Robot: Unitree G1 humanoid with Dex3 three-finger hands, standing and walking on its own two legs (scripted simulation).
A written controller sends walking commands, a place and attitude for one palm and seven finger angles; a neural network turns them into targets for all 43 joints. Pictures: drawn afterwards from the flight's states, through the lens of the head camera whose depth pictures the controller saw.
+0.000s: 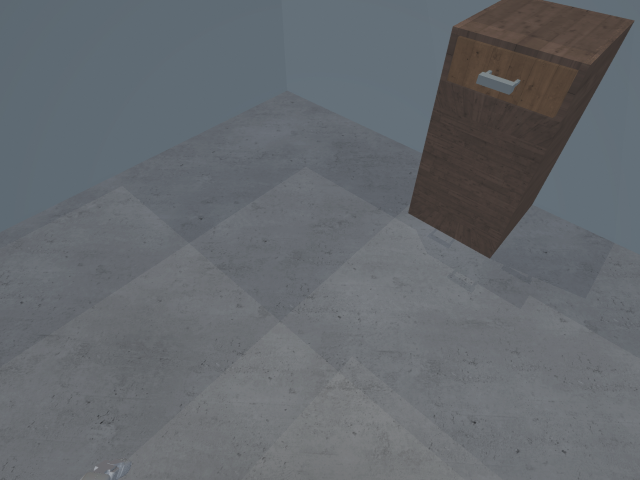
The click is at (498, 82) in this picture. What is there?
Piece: drawer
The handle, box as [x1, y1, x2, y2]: [476, 70, 520, 94]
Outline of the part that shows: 476,83 509,94 520,80 517,79 513,82 491,75 491,71 489,70 485,73 480,73 478,75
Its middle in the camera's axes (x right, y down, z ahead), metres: +0.54 -0.48 +1.16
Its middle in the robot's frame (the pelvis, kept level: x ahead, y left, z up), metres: +1.21 -0.47 -0.06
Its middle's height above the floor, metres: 0.71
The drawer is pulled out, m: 0.00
